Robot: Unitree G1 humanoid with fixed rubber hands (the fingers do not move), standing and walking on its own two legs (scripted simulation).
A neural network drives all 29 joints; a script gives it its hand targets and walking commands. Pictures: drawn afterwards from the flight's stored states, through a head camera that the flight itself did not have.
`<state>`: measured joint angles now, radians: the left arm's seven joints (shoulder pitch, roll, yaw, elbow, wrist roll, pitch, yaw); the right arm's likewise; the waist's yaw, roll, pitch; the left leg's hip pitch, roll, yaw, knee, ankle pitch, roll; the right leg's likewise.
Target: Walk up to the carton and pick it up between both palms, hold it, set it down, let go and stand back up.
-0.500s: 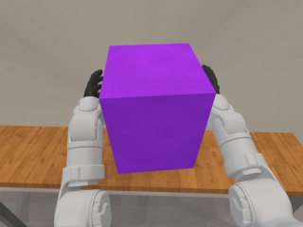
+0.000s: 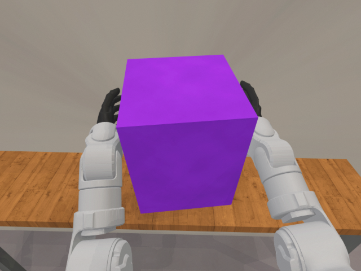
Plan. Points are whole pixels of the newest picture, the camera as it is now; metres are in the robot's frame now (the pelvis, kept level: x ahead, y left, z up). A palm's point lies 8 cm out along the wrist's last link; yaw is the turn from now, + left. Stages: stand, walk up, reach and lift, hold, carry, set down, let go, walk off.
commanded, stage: hold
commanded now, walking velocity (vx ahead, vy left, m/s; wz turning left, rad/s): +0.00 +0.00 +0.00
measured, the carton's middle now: (181, 135) +0.36 -0.01 +0.18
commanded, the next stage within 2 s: set down in 1.42 s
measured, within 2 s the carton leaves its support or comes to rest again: neither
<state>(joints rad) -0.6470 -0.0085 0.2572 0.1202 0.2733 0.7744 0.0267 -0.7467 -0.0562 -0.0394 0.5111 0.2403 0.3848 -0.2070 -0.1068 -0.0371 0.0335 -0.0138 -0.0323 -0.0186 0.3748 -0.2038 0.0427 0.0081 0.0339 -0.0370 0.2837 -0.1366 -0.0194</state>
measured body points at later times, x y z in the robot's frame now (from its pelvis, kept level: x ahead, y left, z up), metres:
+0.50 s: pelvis -0.02 +0.00 +0.00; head -0.07 +0.03 +0.44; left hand +0.36 +0.15 +0.20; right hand +0.37 -0.14 +0.22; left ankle +0.01 +0.09 -0.75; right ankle +0.02 -0.11 -0.75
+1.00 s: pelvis -0.02 -0.01 +0.00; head -0.07 +0.02 +0.45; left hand +0.37 +0.14 +0.21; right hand +0.37 -0.15 +0.22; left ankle +0.01 +0.09 -0.75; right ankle +0.02 -0.11 -0.75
